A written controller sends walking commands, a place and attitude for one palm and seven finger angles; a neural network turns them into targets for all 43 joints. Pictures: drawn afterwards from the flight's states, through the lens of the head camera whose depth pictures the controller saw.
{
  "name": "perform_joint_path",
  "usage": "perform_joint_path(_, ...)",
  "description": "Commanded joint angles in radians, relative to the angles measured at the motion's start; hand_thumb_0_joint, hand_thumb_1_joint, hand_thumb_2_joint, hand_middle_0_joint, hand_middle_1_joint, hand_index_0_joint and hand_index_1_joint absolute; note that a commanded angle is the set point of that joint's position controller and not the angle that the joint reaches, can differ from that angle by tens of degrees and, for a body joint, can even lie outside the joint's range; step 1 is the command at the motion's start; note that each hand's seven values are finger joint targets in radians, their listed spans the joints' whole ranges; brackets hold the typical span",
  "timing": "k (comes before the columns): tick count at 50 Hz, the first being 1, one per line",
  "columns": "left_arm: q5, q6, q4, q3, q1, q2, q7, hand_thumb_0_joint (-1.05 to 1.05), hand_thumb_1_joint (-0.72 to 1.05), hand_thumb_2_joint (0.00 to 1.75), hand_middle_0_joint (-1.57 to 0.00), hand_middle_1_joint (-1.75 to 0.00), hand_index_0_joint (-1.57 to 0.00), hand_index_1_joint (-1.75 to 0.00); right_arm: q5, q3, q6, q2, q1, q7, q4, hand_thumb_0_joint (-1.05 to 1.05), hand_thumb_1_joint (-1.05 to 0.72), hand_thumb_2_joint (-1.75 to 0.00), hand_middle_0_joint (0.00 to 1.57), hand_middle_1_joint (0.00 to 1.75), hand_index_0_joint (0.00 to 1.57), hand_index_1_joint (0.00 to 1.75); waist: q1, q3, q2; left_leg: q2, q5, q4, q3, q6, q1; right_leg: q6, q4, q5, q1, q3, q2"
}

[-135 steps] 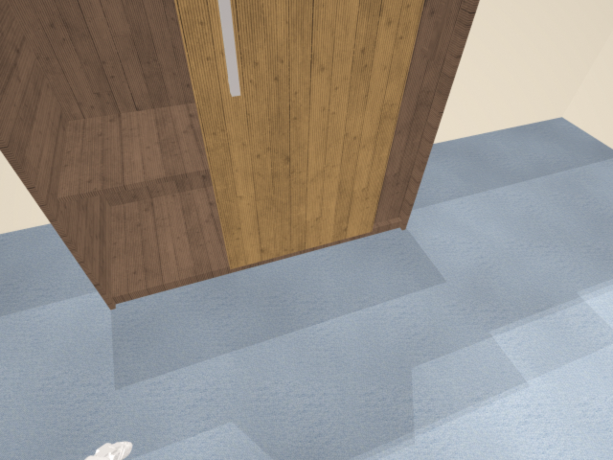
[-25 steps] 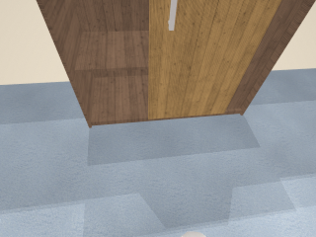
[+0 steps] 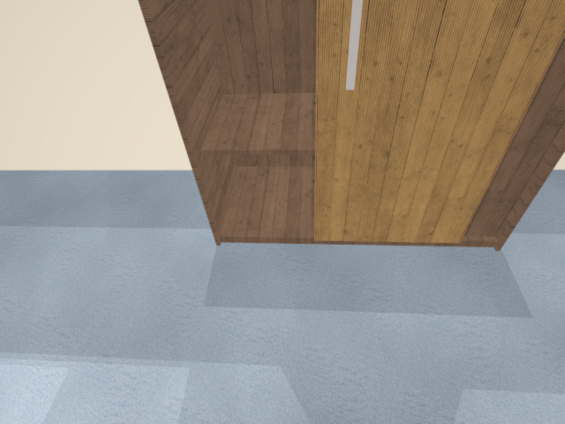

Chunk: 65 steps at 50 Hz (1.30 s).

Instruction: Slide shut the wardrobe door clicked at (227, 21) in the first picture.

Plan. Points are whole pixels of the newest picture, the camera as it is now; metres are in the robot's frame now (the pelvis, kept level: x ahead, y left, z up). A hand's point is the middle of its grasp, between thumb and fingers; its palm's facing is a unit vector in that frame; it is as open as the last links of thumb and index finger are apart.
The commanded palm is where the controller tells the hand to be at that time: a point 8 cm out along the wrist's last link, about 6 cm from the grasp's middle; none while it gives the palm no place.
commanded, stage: take the last steps up to it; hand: right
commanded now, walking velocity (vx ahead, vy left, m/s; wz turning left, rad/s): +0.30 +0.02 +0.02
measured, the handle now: (353, 35) +0.98 -0.12 +0.15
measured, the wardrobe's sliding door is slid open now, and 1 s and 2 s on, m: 0.44 0.44 0.44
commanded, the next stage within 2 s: come to a stop and stand still in 1.28 s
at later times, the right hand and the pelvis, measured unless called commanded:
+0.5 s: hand out of the picture +0.17 -0.14 -0.17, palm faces +0.11 +0.97 -0.20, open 7.0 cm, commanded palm none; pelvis +0.11 +0.05 -0.01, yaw -3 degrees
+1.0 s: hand (419, 359) +0.29 -0.22 -0.18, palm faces +0.09 +0.99 -0.14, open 7.4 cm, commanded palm none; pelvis +0.29 -0.04 +0.00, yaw -1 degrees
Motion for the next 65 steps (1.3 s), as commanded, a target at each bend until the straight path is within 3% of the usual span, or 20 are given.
perform_joint_path(1, 0.004, -0.028, 0.023, 0.042, 0.158, 0.163, 0.014, 0.00, 0.90, 0.90, -0.20, -0.30, -0.20, -0.30, 0.003, 0.011, -0.044, -0.009, -0.128, 0.007, -0.089, 0.00, -0.90, -0.90, 0.20, 0.30, 0.20, 0.30, 0.053, 0.136, -0.145, 0.053, -0.016, -0.127, 0.027, 0.001, -0.199, -0.101, -0.220, -0.012, 0.136, 0.303, -0.293)
perform_joint_path(7, 0.010, -0.026, 0.080, 0.037, 0.205, 0.151, 0.008, 0.00, 0.90, 0.90, -0.20, -0.30, -0.20, -0.30, 0.008, 0.023, -0.055, 0.025, -0.203, 0.008, -0.089, 0.00, -0.90, -0.90, 0.20, 0.30, 0.20, 0.30, 0.062, 0.148, -0.167, 0.061, -0.048, -0.304, 0.088, 0.019, -0.066, -0.108, -0.206, 0.044, 0.076, 0.257, -0.292)
perform_joint_path(12, 0.006, -0.020, 0.108, 0.034, 0.174, 0.138, 0.003, 0.00, 0.90, 0.90, -0.20, -0.30, -0.20, -0.30, 0.012, 0.011, -0.072, 0.036, -0.093, 0.000, -0.034, 0.00, -0.90, -0.90, 0.20, 0.30, 0.20, 0.30, -0.014, 0.089, -0.131, 0.012, 0.064, -0.545, 0.150, 0.034, 0.269, -0.059, -0.075, 0.035, -0.065, 0.180, -0.231)
perform_joint_path(13, 0.000, -0.023, 0.112, 0.032, 0.174, 0.117, 0.000, 0.00, 0.90, 0.90, -0.20, -0.30, -0.20, -0.30, 0.010, 0.004, -0.081, 0.008, -0.017, -0.007, -0.003, 0.00, -0.90, -0.90, 0.20, 0.30, 0.20, 0.30, -0.048, 0.054, -0.077, 0.034, 0.087, -0.602, 0.121, 0.051, 0.428, -0.030, 0.033, 0.040, -0.141, 0.140, -0.191)
perform_joint_path(14, -0.011, -0.029, 0.103, 0.024, 0.175, 0.084, -0.009, 0.00, 0.90, 0.90, -0.20, -0.30, -0.20, -0.30, 0.006, -0.009, -0.096, -0.058, 0.090, -0.017, 0.034, 0.00, -0.90, -0.90, 0.20, 0.30, 0.20, 0.30, -0.093, -0.007, 0.049, 0.185, -0.018, -0.651, -0.038, 0.104, 0.651, 0.010, 0.232, -0.013, -0.309, 0.055, -0.130)
perform_joint_path(15, -0.013, -0.031, 0.065, 0.016, 0.146, 0.040, -0.013, 0.00, 0.90, 0.90, -0.20, -0.30, -0.20, -0.30, 0.010, -0.032, -0.104, -0.158, 0.224, -0.030, 0.066, 0.00, -0.90, -0.90, 0.20, 0.30, 0.20, 0.30, -0.134, -0.056, 0.262, 0.433, -0.058, -0.753, -0.378, 0.203, 0.792, 0.051, 0.530, -0.309, -0.532, -0.025, -0.023)
perform_joint_path(16, -0.002, -0.025, 0.043, 0.031, 0.068, 0.094, -0.014, 0.00, 0.90, 0.90, -0.20, -0.30, -0.20, -0.30, 0.025, -0.030, -0.099, -0.161, 0.254, -0.036, 0.077, 0.00, -0.90, -0.90, 0.20, 0.30, 0.20, 0.30, -0.146, -0.005, 0.148, 0.460, -0.102, -0.818, -0.405, 0.230, 0.667, 0.043, 0.676, -0.324, -0.566, 0.066, -0.058)
perform_joint_path(22, 0.008, 0.012, 0.062, 0.044, 0.080, -0.002, -0.033, 0.00, 0.90, 0.90, -0.20, -0.30, -0.20, -0.30, 0.009, 0.006, -0.126, 0.035, 0.070, -0.046, 0.041, 0.00, -0.90, -0.90, 0.20, 0.30, 0.20, 0.30, -0.002, 0.185, 0.010, 0.300, 0.099, -0.872, -0.030, 0.167, 0.291, 0.084, 0.683, -0.037, -0.468, 0.064, -0.142)
perform_joint_path(31, 0.000, -0.002, -0.056, 0.049, -0.121, 0.044, -0.068, 0.00, 0.90, 0.90, -0.20, -0.30, -0.20, -0.30, 0.001, 0.001, -0.130, -0.067, 0.090, -0.043, 0.065, 0.00, -0.90, -0.90, 0.20, 0.30, 0.20, 0.30, -0.012, 0.182, 0.105, 0.282, 0.180, -0.807, 0.037, 0.153, 0.281, 0.069, 0.323, 0.028, -0.303, 0.005, -0.110)
perform_joint_path(34, 0.010, -0.018, 0.000, 0.062, 0.063, 0.116, -0.052, 0.00, 0.90, 0.90, -0.20, -0.30, -0.20, -0.30, 0.011, -0.002, -0.119, -0.073, 0.091, -0.036, 0.073, 0.00, -0.90, -0.90, 0.20, 0.30, 0.20, 0.30, 0.080, 0.069, -0.034, 0.196, 0.311, -0.482, 0.126, 0.109, 0.228, 0.056, 0.159, 0.063, 0.043, -0.040, -0.042)
perform_joint_path(35, 0.021, -0.025, 0.027, 0.086, 0.188, 0.222, -0.038, 0.00, 0.90, 0.90, -0.20, -0.30, -0.20, -0.30, 0.017, 0.006, -0.114, -0.026, 0.126, -0.029, 0.062, 0.00, -0.90, -0.90, 0.20, 0.30, 0.20, 0.30, 0.119, -0.034, -0.257, 0.097, 0.132, -0.206, 0.183, 0.061, 0.093, 0.008, 0.078, 0.005, 0.229, 0.183, -0.203)
perform_joint_path(36, 0.015, -0.025, 0.038, 0.103, 0.262, 0.321, -0.027, 0.00, 0.90, 0.90, -0.20, -0.30, -0.20, -0.30, 0.026, 0.014, -0.111, 0.015, 0.134, -0.022, 0.032, 0.00, -0.90, -0.90, 0.20, 0.30, 0.20, 0.30, 0.123, -0.083, -0.479, -0.024, -0.299, 0.109, 0.178, 0.028, -0.100, -0.077, -0.096, 0.017, 0.308, 0.540, -0.430)
perform_joint_path(37, 0.004, -0.014, 0.032, 0.091, 0.206, 0.306, -0.019, 0.00, 0.90, 0.90, -0.20, -0.30, -0.20, -0.30, 0.017, 0.008, -0.107, -0.020, 0.099, -0.027, 0.020, 0.00, -0.90, -0.90, 0.20, 0.30, 0.20, 0.30, 0.106, -0.060, -0.374, 0.024, -0.290, 0.238, 0.056, 0.055, -0.131, -0.104, -0.149, -0.092, 0.237, 0.556, -0.451)
perform_joint_path(40, -0.002, -0.033, -0.020, 0.050, -0.005, 0.164, -0.009, 0.00, 0.90, 0.90, -0.20, -0.30, -0.20, -0.30, 0.011, 0.005, -0.100, 0.003, 0.049, -0.008, 0.054, 0.00, -0.90, -0.90, 0.20, 0.30, 0.20, 0.30, 0.024, 0.100, -0.098, 0.118, -0.033, 0.257, 0.023, 0.048, -0.124, -0.058, -0.184, -0.053, -0.034, 0.340, -0.351)
perform_joint_path(42, -0.005, -0.047, -0.009, 0.040, -0.025, 0.132, -0.006, 0.00, 0.90, 0.90, -0.20, -0.30, -0.20, -0.30, 0.003, 0.010, -0.082, 0.050, 0.123, -0.007, 0.079, 0.00, -0.90, -0.90, 0.20, 0.30, 0.20, 0.30, -0.019, 0.087, -0.126, 0.115, 0.042, 0.202, 0.033, 0.029, -0.068, -0.028, -0.195, 0.055, -0.076, 0.190, -0.289)
perform_joint_path(46, -0.010, -0.056, 0.018, 0.043, 0.018, 0.099, 0.000, 0.00, 0.90, 0.90, -0.20, -0.30, -0.20, -0.30, 0.002, 0.002, -0.062, 0.054, 0.115, -0.010, 0.071, 0.00, -0.90, -0.90, 0.20, 0.30, 0.20, 0.30, -0.027, 0.078, -0.111, 0.117, 0.123, 0.123, 0.026, 0.011, -0.124, -0.050, -0.224, 0.152, -0.014, 0.146, -0.273)
perform_joint_path(53, -0.005, -0.056, 0.076, 0.039, 0.118, 0.096, 0.005, 0.00, 0.90, 0.90, -0.20, -0.30, -0.20, -0.30, 0.006, 0.003, -0.059, 0.046, -0.072, -0.003, 0.012, 0.00, -0.90, -0.90, 0.20, 0.30, 0.20, 0.30, 0.006, 0.154, -0.112, 0.132, 0.152, -0.102, 0.059, 0.001, -0.224, -0.093, -0.225, 0.266, 0.107, 0.123, -0.287)
perform_joint_path(60, 0.010, -0.039, 0.126, 0.040, 0.200, 0.097, 0.004, 0.00, 0.90, 0.90, -0.20, -0.30, -0.20, -0.30, 0.013, 0.013, -0.077, 0.056, -0.214, -0.004, -0.033, 0.00, -0.90, -0.90, 0.20, 0.30, 0.20, 0.30, 0.053, 0.192, -0.124, 0.078, 0.067, -0.350, 0.126, 0.052, -0.093, -0.099, -0.132, 0.418, 0.118, 0.096, -0.289)
perform_joint_path(64, -0.004, -0.034, 0.131, 0.038, 0.168, 0.104, 0.003, 0.00, 0.90, 0.90, -0.20, -0.30, -0.20, -0.30, 0.008, -0.002, -0.100, 0.019, 0.021, -0.012, 0.039, 0.00, -0.90, -0.90, 0.20, 0.30, 0.20, 0.30, -0.063, 0.046, -0.081, 0.003, 0.172, -0.526, 0.178, 0.091, 0.328, -0.033, 0.176, 0.597, 0.033, 0.010, -0.212)
perform_joint_path(65, -0.013, -0.035, 0.120, 0.036, 0.168, 0.078, -0.006, 0.00, 0.90, 0.90, -0.20, -0.30, -0.20, -0.30, 0.003, -0.019, -0.113, -0.058, 0.147, -0.025, 0.073, 0.00, -0.90, -0.90, 0.20, 0.30, 0.20, 0.30, -0.114, -0.056, 0.049, 0.157, 0.259, -0.538, -0.003, 0.146, 0.569, 0.009, 0.410, 0.406, -0.154, -0.031, -0.157)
